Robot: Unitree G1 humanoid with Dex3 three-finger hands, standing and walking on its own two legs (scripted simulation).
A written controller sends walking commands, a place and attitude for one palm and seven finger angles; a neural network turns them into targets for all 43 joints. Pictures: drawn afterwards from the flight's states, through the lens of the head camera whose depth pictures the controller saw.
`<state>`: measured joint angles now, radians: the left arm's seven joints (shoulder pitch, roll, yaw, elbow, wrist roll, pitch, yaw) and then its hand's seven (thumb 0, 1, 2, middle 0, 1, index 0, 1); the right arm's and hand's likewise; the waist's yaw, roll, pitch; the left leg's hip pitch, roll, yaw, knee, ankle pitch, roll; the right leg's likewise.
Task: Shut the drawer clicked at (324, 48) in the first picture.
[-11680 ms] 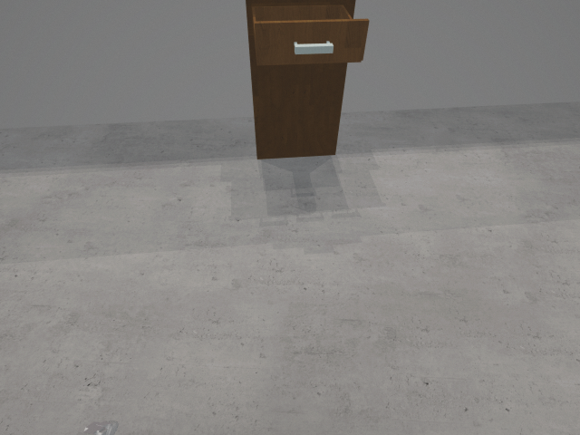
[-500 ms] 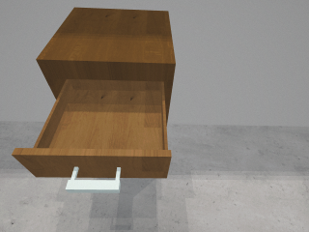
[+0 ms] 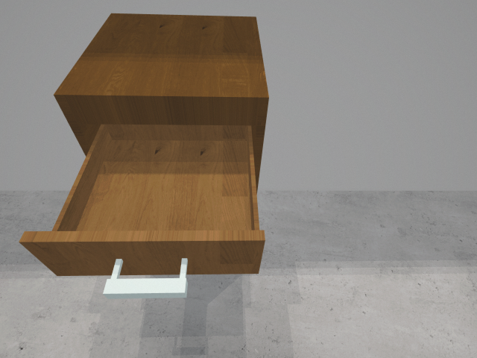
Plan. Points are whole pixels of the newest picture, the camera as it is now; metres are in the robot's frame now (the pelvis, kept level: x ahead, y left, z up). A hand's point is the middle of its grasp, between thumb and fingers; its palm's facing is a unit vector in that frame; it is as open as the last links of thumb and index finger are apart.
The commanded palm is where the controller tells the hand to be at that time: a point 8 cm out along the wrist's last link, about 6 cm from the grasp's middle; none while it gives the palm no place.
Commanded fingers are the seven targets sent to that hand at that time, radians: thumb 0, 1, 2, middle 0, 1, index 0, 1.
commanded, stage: raise the hand and make a fist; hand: left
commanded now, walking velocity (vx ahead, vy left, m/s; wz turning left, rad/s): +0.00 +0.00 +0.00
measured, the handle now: (149, 276) +0.26 +0.18 -0.03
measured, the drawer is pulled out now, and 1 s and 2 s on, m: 0.30 0.29 0.29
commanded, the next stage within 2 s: bring the fist close to the handle in 1.96 s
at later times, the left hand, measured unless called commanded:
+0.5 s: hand out of the picture +0.12 +0.14 -0.02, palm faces +0.14 -0.99 -0.05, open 6.1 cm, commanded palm +0.09 +0.20 -0.03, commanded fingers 0.00 0.90 0.90 -0.66 -0.80 -0.66 -0.80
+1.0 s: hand out of the picture +0.12 +0.15 +0.01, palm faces +0.08 -1.00 -0.04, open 3.5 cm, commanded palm +0.07 +0.19 +0.02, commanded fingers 0.00 0.90 0.90 -1.16 -1.34 -1.16 -1.34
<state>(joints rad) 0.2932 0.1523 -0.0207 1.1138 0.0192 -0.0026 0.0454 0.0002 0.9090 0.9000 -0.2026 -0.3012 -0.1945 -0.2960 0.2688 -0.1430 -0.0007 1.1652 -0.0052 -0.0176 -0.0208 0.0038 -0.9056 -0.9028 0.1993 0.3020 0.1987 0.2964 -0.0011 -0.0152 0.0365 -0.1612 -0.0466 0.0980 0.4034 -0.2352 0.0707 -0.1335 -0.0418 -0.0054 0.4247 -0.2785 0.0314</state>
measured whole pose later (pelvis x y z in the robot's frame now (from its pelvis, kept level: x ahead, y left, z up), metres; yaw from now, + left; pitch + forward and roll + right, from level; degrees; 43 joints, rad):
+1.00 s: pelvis -0.02 -0.04 -0.06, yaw +4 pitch +10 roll -1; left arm 0.69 0.19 0.14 -0.19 -0.30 -0.41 -0.28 0.01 0.90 0.90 -0.97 -1.13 -0.96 -1.13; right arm 0.26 -0.24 -0.04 0.60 0.04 -0.26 -0.05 0.02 -0.90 -0.90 0.20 0.30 0.20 0.30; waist 0.00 0.03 -0.12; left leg -0.71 0.01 0.01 0.97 -0.44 0.02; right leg -0.65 0.02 -0.11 0.94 -0.48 -0.06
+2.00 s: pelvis -0.02 -0.03 -0.05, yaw +3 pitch +7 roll -1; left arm 0.91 0.17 -0.03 -0.58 -0.18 -0.25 -0.10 0.01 0.90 0.90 -1.40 -1.60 -1.39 -1.60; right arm 0.28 -0.22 0.01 0.45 0.05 -0.20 -0.02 0.02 -0.90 -0.90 0.20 0.30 0.20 0.30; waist 0.02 0.07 -0.15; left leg -0.60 0.01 0.01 0.95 -0.46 0.03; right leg -0.54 0.02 -0.10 0.91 -0.48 -0.04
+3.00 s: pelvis -0.03 -0.04 -0.09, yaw +3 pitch +14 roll -1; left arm 0.57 0.15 -0.03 -0.20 -0.16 -0.39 -0.08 0.01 0.90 0.90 -1.40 -1.60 -1.39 -1.60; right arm 0.24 -0.22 0.02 0.46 0.01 -0.14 -0.01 0.01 -0.90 -0.90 0.20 0.30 0.20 0.30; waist -0.01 0.04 -0.16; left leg -0.87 0.01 0.01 1.12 -0.51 0.02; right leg -0.81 0.02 -0.11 1.10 -0.54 -0.06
